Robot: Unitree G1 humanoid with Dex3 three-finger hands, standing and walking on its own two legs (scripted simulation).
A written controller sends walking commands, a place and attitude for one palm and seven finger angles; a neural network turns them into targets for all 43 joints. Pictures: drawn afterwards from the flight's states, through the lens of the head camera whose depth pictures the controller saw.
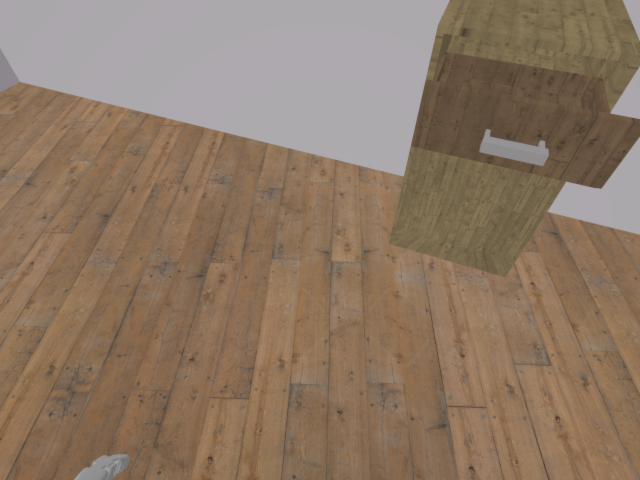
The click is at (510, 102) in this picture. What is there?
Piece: drawer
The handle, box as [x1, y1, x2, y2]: [479, 129, 548, 165]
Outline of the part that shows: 486,129 479,151 542,165 548,155 548,149 544,147 544,141 540,140 537,147 490,137 490,130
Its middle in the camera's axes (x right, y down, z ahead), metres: +0.41 -0.20 +0.82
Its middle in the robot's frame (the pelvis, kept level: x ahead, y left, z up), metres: +0.77 -0.37 +0.00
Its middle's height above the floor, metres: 0.77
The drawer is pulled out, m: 0.28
